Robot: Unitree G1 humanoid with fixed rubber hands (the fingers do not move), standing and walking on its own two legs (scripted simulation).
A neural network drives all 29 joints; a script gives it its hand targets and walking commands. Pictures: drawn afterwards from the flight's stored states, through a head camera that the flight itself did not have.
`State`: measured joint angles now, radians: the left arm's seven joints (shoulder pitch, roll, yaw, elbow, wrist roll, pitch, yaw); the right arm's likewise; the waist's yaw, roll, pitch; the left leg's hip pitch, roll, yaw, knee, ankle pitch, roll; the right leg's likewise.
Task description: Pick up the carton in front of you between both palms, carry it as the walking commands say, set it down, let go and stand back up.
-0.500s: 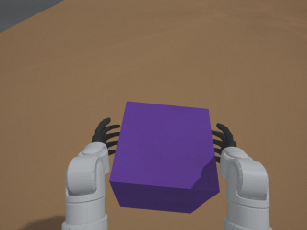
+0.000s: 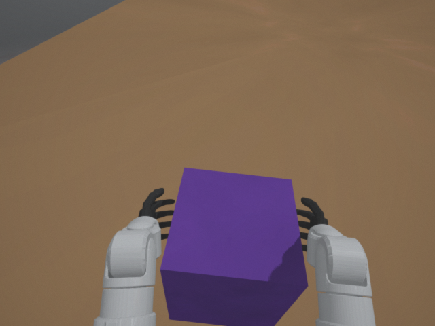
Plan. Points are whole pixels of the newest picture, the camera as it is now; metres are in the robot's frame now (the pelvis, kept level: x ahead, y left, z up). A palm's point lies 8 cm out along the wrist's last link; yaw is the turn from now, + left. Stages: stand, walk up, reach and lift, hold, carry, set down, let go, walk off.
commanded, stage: carry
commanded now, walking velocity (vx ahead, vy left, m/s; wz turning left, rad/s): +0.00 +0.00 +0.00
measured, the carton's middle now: (228, 251) +0.28 +0.00 -0.01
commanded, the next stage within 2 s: hold in 0.84 s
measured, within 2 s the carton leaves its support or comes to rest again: neither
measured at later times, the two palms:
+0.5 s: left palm (150, 253) +0.24 +0.14 +0.05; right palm (319, 257) +0.24 -0.16 +0.04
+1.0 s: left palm (161, 258) +0.23 +0.12 +0.05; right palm (336, 266) +0.22 -0.18 +0.05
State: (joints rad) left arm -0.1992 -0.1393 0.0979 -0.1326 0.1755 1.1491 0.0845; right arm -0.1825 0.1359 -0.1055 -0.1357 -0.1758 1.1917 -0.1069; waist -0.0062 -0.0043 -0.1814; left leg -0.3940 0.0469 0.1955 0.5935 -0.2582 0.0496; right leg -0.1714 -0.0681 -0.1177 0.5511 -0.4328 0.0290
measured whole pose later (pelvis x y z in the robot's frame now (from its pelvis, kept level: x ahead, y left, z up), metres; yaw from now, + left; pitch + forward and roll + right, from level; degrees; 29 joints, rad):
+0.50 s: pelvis -0.05 -0.01 +0.00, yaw +0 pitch +2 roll +0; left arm -0.25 -0.15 0.20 0.27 0.29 0.73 0.03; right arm -0.25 0.15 -0.19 0.28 -0.28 0.76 -0.02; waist 0.00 0.00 -0.15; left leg -0.40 0.07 0.18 0.53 -0.15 0.04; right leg -0.21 -0.04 -0.13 0.55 -0.37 0.00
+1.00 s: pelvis -0.06 -0.02 +0.01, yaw -3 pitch -5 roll +0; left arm -0.21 -0.14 0.16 0.17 0.26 0.72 0.03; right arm -0.25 0.15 -0.21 0.27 -0.27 0.68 -0.02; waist 0.01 -0.04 0.03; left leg -0.22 0.03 0.04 0.40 -0.09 0.00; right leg -0.06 0.00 -0.03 0.44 -0.30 -0.02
